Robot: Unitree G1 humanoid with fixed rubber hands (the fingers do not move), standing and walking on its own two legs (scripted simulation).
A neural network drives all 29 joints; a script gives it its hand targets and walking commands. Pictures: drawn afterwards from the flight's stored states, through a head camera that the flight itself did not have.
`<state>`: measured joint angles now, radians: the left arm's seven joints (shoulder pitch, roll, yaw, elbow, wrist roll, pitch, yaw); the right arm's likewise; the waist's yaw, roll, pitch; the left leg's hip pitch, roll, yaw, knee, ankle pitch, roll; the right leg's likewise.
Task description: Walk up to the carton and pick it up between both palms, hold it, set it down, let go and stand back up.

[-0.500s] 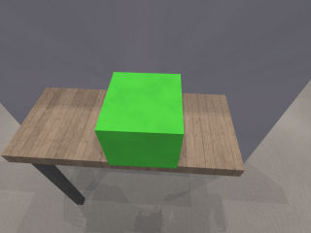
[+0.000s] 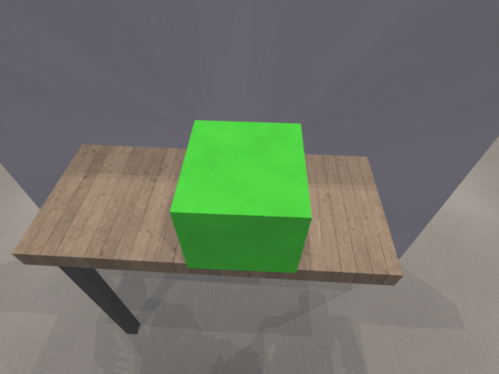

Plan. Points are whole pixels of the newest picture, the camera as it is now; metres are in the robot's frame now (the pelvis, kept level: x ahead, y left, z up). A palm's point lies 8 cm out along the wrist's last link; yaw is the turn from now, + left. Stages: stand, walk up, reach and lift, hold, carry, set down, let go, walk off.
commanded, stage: walk up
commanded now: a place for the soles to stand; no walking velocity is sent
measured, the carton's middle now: (244, 195) +0.44 +0.02 +0.00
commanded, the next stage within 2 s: none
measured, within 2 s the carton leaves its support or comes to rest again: neither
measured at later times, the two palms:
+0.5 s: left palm out of the picture +0.03 +0.25 -0.14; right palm out of the picture +0.04 -0.25 -0.14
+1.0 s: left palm out of the picture +0.01 +0.35 -0.15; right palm out of the picture -0.03 -0.17 -0.11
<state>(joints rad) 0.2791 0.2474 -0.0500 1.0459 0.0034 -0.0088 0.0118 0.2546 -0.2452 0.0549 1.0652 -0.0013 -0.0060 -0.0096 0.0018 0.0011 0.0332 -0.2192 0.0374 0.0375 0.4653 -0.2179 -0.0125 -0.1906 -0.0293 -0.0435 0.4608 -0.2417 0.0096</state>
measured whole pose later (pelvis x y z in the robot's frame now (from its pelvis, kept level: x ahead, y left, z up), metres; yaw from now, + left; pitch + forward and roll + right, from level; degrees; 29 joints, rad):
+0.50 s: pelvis +0.01 +0.00 +0.00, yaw +0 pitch -2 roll +0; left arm 0.25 0.24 -0.05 1.06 0.00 -0.01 0.03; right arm 0.22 -0.25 0.04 1.07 0.00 0.00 -0.02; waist 0.00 0.00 0.05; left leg -0.21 0.03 0.05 0.49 -0.24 -0.01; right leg -0.19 -0.04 -0.03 0.49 -0.27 0.02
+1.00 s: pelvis -0.10 +0.09 -0.01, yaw -5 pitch -2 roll -1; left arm 0.16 0.30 0.04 0.88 0.04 0.08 0.04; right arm 0.18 -0.21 -0.02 0.84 -0.01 0.05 -0.03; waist -0.01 -0.07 0.14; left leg -0.30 0.00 0.05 0.59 -0.25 0.05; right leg -0.46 0.06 0.10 1.15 -0.51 0.05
